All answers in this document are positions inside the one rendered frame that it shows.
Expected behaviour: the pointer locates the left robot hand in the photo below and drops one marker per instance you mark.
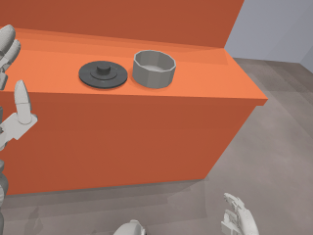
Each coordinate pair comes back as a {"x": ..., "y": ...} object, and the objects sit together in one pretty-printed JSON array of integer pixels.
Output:
[{"x": 17, "y": 124}]

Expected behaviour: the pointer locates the left robot thigh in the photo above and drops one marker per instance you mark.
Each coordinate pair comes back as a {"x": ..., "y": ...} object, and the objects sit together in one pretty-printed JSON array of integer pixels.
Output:
[{"x": 130, "y": 228}]

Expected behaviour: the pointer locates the right robot hand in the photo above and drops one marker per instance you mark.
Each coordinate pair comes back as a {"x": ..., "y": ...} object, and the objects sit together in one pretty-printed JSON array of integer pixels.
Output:
[{"x": 241, "y": 224}]

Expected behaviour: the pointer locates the lid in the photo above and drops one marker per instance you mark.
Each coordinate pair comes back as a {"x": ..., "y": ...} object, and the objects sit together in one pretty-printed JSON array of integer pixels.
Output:
[{"x": 89, "y": 75}]

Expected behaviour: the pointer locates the pot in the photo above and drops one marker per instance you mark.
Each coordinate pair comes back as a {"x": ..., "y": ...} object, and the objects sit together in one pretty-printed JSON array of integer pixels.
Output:
[{"x": 153, "y": 69}]

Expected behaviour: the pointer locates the table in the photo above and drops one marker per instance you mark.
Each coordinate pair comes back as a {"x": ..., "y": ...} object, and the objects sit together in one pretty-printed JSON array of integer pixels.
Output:
[{"x": 87, "y": 137}]

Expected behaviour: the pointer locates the knob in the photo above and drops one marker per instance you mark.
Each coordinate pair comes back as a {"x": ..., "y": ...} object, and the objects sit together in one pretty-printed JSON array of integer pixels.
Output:
[{"x": 103, "y": 67}]

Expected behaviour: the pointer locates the robot left shin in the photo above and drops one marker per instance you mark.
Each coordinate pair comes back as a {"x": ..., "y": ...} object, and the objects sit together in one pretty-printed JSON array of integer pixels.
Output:
[{"x": 135, "y": 221}]

